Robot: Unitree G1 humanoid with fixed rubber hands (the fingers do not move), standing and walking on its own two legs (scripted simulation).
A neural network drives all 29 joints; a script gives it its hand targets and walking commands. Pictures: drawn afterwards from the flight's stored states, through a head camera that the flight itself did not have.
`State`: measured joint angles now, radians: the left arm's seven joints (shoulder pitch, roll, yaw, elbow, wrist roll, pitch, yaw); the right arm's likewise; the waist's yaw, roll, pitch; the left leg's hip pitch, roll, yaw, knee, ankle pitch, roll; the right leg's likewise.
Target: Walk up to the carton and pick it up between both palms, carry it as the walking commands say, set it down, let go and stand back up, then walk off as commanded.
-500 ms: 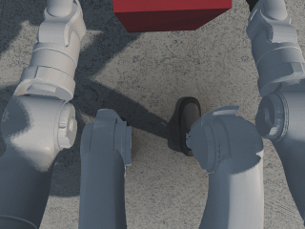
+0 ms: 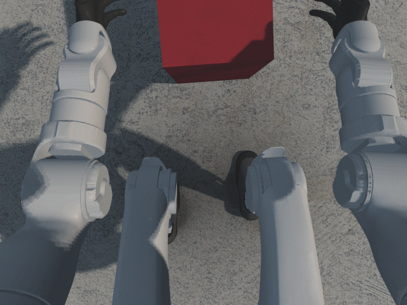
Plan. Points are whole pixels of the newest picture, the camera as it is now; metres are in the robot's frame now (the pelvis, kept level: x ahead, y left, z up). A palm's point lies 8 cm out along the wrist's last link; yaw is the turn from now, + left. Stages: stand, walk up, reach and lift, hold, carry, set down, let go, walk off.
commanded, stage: set down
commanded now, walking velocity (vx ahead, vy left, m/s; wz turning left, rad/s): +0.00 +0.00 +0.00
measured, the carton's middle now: (212, 25) +0.58 -0.05 -0.31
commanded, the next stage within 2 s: let go in 0.90 s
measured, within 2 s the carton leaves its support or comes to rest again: neither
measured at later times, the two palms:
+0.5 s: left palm out of the picture +0.54 +0.14 +0.03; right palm out of the picture +0.51 -0.26 +0.03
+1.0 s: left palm out of the picture +0.53 +0.14 +0.13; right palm out of the picture +0.50 -0.26 +0.13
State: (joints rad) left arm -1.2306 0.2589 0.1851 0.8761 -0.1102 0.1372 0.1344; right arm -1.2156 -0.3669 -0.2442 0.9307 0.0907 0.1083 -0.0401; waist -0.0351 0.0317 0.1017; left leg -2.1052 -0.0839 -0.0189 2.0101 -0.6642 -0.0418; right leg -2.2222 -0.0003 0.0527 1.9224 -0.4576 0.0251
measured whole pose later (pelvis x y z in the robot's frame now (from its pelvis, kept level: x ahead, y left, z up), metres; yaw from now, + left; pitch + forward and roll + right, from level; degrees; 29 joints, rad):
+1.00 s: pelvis +0.04 -0.01 +0.24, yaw -1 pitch +44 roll +2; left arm -0.97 0.18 0.33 0.81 0.08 0.12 0.01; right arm -0.98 -0.25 -0.36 0.84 -0.09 0.12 0.05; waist -0.03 0.02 -0.07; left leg -1.42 -0.04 -0.05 1.01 -0.36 -0.04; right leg -1.50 0.00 0.03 0.96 -0.21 0.00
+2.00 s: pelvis +0.12 +0.00 +0.34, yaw -3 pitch -4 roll -1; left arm 0.21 0.20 0.04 0.43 0.02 0.11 -0.08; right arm 0.23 -0.22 -0.05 0.41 -0.02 0.13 0.07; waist 0.01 0.02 0.10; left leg -0.04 0.00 -0.06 0.44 -0.32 0.00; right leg -0.14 0.01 0.02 0.43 -0.21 0.01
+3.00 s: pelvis +0.13 -0.01 +0.34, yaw -2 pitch -2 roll +0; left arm 0.14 0.34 0.02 0.90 0.03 0.00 0.02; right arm 0.21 -0.37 -0.02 0.83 -0.03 0.01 -0.03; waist 0.00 0.02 0.02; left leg -0.07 0.00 -0.07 0.42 -0.32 -0.02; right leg -0.18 0.01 0.01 0.45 -0.24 0.00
